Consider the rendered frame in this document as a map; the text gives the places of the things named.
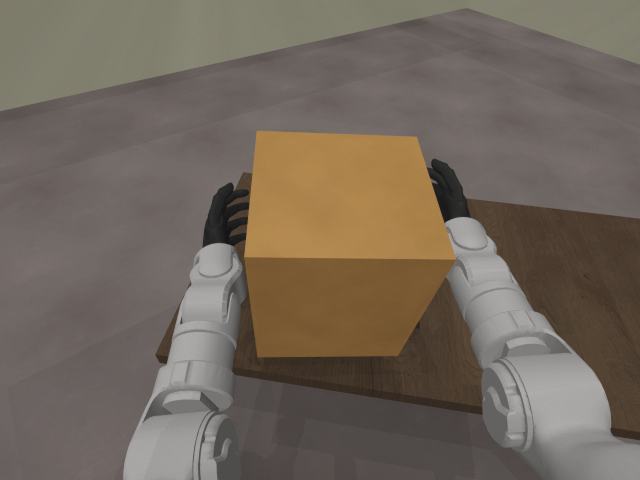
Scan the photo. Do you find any left robot upper arm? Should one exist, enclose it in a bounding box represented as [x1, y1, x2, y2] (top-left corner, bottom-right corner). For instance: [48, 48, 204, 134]
[125, 410, 241, 480]

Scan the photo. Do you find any right robot upper arm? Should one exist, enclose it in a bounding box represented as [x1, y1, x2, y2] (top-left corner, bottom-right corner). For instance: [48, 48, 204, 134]
[481, 353, 640, 480]

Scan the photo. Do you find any carton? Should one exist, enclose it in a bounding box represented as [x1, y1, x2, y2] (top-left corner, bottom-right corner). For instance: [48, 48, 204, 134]
[244, 131, 456, 357]

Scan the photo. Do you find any right robot forearm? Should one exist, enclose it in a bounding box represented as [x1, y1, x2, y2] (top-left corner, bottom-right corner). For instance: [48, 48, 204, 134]
[445, 217, 611, 430]

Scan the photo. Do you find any left robot hand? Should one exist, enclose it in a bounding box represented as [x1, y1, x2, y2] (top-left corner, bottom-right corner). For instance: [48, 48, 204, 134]
[203, 183, 249, 247]

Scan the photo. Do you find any right robot hand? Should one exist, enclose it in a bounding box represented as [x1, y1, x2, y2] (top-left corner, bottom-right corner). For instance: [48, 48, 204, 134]
[427, 159, 471, 223]

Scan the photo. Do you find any left robot forearm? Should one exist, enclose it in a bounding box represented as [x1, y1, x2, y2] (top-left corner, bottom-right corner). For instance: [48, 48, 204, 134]
[123, 243, 247, 480]

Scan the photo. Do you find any table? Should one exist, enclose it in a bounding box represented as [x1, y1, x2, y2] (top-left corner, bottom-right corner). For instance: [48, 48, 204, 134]
[155, 172, 640, 440]

